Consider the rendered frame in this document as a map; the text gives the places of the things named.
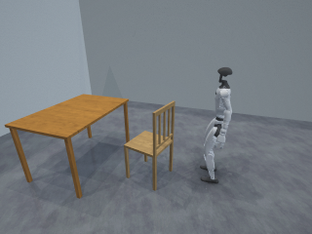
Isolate robot left upper arm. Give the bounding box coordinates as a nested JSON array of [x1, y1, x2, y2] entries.
[[219, 89, 232, 114]]

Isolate chair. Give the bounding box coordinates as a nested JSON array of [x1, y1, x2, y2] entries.
[[124, 100, 176, 191]]

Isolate humanoid robot torso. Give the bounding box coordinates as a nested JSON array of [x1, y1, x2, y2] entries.
[[214, 86, 231, 128]]

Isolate robot left hand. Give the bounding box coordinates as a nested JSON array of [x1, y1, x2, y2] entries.
[[214, 134, 226, 149]]

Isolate robot left forearm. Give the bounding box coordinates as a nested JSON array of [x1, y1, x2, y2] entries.
[[219, 110, 231, 136]]

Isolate robot left foot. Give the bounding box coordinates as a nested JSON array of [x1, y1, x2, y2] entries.
[[200, 176, 218, 184]]

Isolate table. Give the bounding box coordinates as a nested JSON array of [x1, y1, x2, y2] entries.
[[5, 94, 130, 199]]

